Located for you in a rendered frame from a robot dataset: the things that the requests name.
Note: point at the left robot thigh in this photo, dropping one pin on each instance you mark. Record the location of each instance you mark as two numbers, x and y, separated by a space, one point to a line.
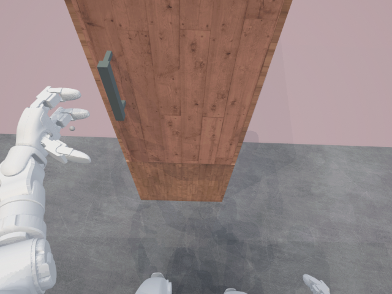
155 285

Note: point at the cupboard door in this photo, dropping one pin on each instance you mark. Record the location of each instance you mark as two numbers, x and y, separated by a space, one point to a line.
187 69

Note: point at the robot left shin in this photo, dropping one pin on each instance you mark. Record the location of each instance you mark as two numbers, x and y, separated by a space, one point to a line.
157 275

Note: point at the robot left upper arm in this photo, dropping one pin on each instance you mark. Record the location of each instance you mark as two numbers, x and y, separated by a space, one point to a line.
27 267

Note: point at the robot left forearm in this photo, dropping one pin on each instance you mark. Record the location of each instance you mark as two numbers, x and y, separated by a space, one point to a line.
22 195

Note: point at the handle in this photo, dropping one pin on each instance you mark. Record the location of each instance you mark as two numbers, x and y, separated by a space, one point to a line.
108 80

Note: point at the right robot hand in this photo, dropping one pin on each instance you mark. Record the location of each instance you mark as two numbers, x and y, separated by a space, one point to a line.
316 286

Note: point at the left robot hand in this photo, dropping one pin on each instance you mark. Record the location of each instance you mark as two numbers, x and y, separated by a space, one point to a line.
34 124

